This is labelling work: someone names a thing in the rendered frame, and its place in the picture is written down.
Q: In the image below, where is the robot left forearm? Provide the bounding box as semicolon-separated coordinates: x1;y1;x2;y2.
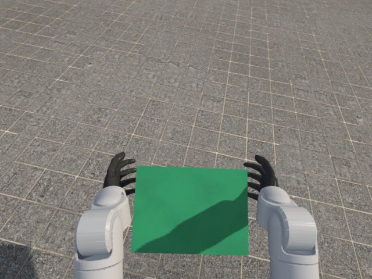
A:
74;186;131;279

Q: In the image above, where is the robot right forearm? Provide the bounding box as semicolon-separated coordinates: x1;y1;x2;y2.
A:
256;186;319;279

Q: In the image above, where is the right robot hand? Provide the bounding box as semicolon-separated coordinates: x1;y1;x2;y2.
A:
244;155;279;200

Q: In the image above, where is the left robot hand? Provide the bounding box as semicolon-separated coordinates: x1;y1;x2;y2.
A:
103;152;137;196

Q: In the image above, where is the carton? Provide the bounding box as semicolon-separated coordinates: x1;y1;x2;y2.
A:
131;166;249;256

